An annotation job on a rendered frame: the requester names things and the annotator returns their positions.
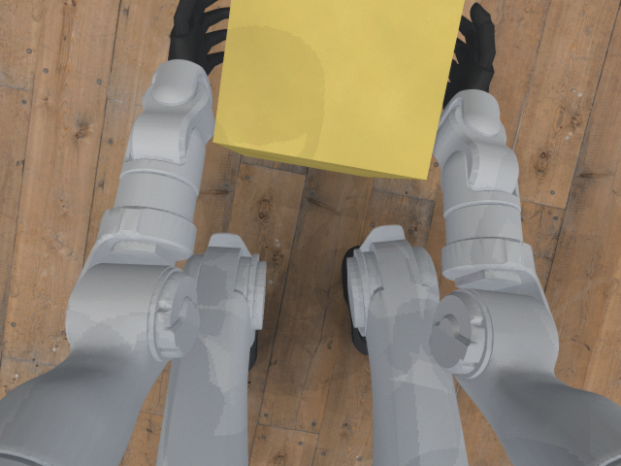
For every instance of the left robot forearm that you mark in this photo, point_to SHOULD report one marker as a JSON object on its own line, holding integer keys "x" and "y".
{"x": 160, "y": 178}

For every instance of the robot right foot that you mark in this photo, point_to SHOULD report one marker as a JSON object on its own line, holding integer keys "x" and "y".
{"x": 359, "y": 342}

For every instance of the right robot upper arm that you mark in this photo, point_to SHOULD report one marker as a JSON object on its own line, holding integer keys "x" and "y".
{"x": 502, "y": 349}

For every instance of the carton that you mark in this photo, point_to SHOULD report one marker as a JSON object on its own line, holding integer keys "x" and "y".
{"x": 349, "y": 86}

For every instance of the left robot shin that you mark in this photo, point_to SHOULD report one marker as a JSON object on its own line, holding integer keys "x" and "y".
{"x": 227, "y": 240}

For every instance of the left robot upper arm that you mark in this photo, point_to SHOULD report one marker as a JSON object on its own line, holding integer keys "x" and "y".
{"x": 125, "y": 322}

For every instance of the right robot forearm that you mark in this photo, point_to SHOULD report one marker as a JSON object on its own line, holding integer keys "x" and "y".
{"x": 481, "y": 204}

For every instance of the robot left hand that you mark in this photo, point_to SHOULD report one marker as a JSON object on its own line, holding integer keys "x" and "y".
{"x": 189, "y": 40}

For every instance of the robot right hand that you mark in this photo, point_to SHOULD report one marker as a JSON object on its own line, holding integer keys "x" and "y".
{"x": 475, "y": 57}

